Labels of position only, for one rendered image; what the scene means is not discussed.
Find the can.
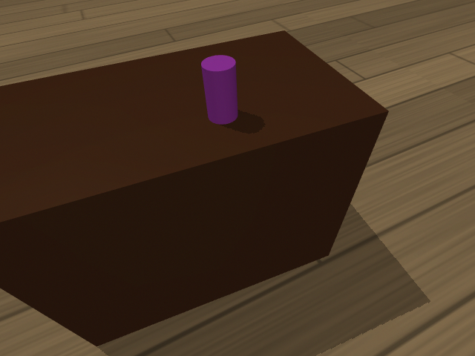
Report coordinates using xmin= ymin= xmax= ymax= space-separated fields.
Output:
xmin=201 ymin=55 xmax=238 ymax=125

